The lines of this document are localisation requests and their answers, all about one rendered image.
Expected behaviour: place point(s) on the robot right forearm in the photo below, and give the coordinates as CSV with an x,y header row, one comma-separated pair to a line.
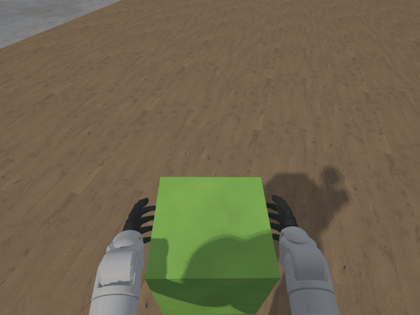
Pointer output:
x,y
307,276

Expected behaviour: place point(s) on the robot left forearm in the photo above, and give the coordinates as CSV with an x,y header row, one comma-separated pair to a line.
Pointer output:
x,y
117,284

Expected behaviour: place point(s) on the left robot hand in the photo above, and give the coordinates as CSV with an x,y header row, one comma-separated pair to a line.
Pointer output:
x,y
135,220

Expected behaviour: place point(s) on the carton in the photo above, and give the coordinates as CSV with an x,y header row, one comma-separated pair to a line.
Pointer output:
x,y
211,250

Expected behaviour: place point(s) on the right robot hand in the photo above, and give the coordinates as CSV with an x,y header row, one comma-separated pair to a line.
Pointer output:
x,y
285,216

